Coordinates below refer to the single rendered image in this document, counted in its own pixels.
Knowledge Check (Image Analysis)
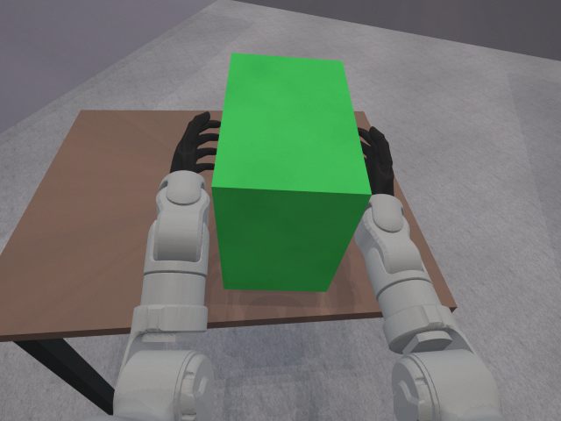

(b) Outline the robot right upper arm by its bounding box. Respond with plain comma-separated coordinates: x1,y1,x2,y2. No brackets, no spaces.
392,349,507,421

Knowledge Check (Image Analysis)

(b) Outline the robot left upper arm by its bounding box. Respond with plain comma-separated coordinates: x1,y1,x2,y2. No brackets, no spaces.
78,350,215,421

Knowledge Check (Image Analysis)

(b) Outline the robot left forearm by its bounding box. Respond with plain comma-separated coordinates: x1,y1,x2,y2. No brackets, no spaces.
113,170,210,413

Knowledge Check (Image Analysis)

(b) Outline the carton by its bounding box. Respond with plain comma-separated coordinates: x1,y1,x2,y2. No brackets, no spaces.
211,53,372,292

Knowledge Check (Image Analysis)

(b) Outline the table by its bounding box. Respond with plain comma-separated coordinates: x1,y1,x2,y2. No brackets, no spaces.
0,110,457,415

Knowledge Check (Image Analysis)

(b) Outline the robot left hand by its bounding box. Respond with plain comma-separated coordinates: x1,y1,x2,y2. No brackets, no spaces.
170,111,221,174

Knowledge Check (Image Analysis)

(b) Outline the robot right forearm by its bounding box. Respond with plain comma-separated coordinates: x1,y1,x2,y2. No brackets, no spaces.
354,194,502,413

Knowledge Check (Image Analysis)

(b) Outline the robot right hand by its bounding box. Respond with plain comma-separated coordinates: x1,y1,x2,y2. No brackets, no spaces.
358,126,394,196

